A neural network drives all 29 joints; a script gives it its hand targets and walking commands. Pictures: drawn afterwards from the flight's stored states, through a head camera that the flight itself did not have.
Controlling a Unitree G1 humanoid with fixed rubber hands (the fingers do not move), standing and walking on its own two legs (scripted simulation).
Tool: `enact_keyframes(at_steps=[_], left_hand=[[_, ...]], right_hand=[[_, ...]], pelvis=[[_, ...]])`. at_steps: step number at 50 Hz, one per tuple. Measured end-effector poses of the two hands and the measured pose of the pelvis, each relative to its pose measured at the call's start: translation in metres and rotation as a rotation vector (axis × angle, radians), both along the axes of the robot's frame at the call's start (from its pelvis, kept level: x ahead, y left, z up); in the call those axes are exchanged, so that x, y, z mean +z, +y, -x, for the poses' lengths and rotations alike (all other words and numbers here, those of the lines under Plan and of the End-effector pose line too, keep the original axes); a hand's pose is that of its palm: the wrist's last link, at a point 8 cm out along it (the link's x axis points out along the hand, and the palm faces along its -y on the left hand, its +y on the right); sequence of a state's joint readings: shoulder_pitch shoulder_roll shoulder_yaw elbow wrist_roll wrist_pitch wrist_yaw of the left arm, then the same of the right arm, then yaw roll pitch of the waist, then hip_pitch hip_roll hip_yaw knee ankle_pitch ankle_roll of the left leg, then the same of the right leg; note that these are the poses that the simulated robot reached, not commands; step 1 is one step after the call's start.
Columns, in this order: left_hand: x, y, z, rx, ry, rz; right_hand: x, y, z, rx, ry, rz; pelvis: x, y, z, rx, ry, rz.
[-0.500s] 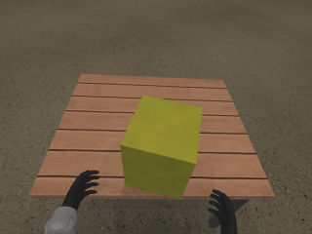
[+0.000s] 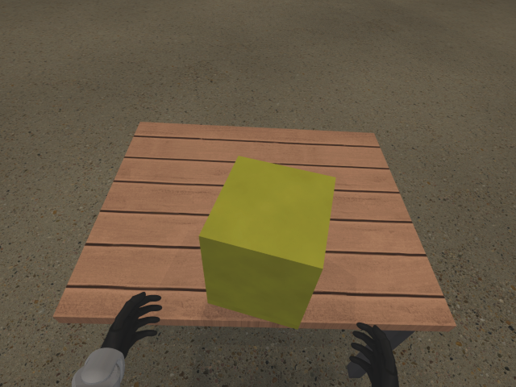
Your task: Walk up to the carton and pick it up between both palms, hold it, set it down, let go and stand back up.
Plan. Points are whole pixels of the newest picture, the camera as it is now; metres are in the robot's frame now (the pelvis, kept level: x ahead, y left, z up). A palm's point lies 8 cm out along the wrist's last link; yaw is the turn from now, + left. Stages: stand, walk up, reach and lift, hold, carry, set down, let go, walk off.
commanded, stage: set down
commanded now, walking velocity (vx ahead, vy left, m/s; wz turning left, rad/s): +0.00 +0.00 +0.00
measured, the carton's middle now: (268, 243) +0.40 -0.03 -0.06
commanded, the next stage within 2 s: let go in 1.12 s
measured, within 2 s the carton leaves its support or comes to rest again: neither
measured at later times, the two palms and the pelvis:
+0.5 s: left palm (119, 351) +0.20 +0.22 -0.06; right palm out of the picture +0.14 -0.21 -0.07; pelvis +0.00 -0.01 +0.00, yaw +0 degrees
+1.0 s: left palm (120, 357) +0.19 +0.21 -0.06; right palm (401, 384) +0.14 -0.22 -0.07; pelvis +0.00 -0.01 +0.00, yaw +0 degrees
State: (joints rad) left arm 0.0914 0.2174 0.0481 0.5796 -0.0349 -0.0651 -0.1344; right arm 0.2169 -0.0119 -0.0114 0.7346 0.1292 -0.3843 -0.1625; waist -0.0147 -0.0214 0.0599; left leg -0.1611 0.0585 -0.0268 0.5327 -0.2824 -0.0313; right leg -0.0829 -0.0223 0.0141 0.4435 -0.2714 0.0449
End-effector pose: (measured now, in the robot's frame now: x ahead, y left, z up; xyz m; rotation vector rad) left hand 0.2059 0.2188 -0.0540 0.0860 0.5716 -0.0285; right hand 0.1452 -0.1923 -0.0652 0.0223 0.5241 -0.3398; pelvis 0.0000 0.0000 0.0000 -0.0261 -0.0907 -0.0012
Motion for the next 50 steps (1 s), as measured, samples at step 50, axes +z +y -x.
enact_keyframes(at_steps=[50], left_hand=[[-0.008, -0.004, 0.017, 0.102, 0.181, -0.070]], right_hand=[[-0.008, -0.032, 0.001, 0.137, 0.148, 0.006]], pelvis=[[0.003, -0.014, 0.005, 0.002, -0.006, -0.018]])
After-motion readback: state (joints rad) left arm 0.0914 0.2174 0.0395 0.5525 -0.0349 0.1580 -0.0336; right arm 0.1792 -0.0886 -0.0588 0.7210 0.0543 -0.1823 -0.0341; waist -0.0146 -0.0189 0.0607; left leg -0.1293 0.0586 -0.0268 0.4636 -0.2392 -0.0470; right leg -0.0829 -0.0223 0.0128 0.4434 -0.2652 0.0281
